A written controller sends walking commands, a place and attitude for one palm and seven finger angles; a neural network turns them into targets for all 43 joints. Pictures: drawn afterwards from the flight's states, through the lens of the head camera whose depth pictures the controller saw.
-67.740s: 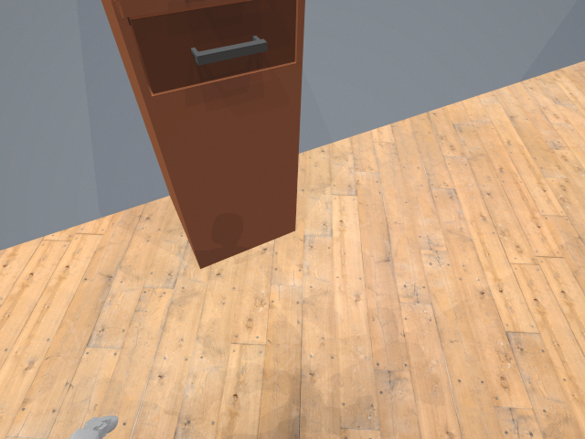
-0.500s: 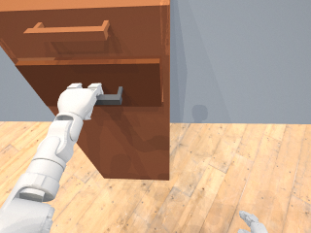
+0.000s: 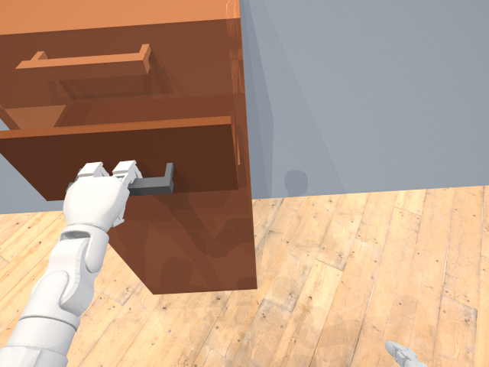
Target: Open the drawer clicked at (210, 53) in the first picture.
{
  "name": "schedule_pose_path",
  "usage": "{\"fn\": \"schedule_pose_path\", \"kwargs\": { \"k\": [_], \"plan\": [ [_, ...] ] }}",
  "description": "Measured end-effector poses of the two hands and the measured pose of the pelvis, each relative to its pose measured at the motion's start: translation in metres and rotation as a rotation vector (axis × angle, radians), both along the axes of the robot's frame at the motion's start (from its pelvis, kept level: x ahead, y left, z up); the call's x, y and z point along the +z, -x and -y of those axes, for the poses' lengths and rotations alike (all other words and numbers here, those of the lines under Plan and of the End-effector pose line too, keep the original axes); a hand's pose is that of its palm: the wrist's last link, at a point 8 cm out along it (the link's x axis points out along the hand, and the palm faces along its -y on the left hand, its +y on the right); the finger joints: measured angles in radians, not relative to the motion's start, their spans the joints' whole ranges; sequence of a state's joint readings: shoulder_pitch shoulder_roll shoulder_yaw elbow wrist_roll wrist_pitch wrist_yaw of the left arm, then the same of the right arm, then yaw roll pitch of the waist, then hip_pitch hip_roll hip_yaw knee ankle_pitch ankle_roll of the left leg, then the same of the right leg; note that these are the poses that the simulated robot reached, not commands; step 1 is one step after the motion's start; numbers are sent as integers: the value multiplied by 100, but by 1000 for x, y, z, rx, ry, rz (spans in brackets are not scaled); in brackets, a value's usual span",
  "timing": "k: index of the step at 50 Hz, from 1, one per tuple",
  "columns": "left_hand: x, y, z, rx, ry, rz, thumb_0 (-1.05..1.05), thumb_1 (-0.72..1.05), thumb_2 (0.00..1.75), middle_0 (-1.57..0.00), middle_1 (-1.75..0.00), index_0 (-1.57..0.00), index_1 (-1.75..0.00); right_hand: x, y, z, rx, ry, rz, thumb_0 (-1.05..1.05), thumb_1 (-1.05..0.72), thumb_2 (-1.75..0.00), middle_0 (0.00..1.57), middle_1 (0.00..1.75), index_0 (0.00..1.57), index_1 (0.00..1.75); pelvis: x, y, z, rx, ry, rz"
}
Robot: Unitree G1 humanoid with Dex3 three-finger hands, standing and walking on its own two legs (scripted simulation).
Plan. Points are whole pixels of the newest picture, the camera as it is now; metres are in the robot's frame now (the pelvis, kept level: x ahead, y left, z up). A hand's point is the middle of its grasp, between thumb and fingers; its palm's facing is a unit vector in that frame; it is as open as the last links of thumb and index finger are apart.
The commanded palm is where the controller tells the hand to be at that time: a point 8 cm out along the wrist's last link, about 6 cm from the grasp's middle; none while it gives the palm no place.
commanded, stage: pull the drawer open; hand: left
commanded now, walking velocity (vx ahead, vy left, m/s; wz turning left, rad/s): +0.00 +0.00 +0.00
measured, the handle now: (123, 179) +0.40 +0.23 +0.09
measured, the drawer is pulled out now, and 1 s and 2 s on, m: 0.07 0.23 0.30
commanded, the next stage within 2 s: open the thumb to release the handle in 1.76 s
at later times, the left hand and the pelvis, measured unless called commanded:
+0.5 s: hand (98, 276) +0.24 +0.22 +0.07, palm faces +0.03 -0.11 -0.99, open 5.7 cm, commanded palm +0.18 +0.23 +0.13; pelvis +0.02 -0.01 +0.00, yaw +2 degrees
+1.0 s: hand (84, 308) +0.19 +0.23 +0.07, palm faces +0.07 -0.07 -0.99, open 5.5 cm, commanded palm +0.16 +0.23 +0.13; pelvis +0.00 -0.01 +0.00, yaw +3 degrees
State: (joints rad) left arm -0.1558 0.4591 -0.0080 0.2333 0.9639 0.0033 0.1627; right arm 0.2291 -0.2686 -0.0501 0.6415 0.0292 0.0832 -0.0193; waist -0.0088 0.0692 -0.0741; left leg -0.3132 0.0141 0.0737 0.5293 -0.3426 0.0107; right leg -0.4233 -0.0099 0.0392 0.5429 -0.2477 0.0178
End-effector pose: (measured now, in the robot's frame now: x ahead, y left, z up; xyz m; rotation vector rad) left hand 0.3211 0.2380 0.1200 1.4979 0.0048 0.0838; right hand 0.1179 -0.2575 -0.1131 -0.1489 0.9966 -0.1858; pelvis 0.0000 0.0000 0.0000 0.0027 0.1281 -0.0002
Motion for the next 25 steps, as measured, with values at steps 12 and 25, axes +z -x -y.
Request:
{"fn": "schedule_pose_path", "kwargs": {
  "k": [12,25],
  "plan": [
    [2,59,5,21,28,-7,2,74,79,-28,-135,-38,-129,26,-102,-44,180,-55,203,1,-91,-90,20,30,20,30,2,-12,-2,25,5,35],
    [4,106,10,66,45,-28,2,72,78,-29,-135,-40,-130,28,-127,-69,287,-104,215,1,-91,-90,20,30,20,30,3,-21,5,37,8,53]
  ]
}}
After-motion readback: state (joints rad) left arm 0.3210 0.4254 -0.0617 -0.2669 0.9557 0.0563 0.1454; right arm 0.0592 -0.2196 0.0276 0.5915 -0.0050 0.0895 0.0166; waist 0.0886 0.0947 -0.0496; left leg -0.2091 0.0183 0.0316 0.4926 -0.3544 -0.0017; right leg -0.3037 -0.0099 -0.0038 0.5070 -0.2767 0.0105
